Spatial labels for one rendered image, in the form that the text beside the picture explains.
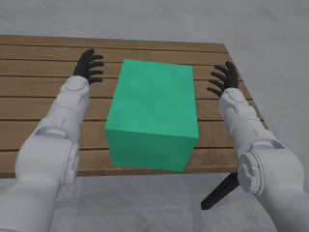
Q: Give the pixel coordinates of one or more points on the robot left upper arm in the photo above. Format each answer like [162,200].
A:
[46,165]

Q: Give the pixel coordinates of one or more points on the table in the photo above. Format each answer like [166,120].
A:
[34,68]

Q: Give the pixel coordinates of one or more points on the robot right upper arm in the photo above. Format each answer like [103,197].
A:
[275,178]

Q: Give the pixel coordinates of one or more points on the carton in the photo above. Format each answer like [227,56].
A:
[152,121]

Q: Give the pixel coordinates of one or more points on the right robot hand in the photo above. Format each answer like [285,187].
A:
[230,80]

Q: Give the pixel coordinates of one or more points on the robot left forearm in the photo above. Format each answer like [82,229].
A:
[66,114]

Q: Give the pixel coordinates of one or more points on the left robot hand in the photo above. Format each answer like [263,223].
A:
[83,66]

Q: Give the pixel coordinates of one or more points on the robot right forearm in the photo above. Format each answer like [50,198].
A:
[242,123]

